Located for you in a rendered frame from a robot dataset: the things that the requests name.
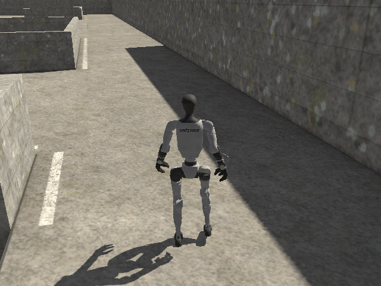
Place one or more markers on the robot left upper arm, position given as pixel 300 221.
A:
pixel 171 125

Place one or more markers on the right robot hand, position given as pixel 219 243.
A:
pixel 222 172

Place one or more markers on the robot right upper arm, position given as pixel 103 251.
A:
pixel 211 134

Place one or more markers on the left robot hand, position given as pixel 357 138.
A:
pixel 164 164

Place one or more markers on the robot right forearm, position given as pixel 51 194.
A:
pixel 219 159

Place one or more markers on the robot left forearm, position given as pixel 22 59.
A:
pixel 161 156

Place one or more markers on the humanoid robot head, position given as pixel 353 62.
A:
pixel 189 105

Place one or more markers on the robot right shin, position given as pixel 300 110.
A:
pixel 206 206

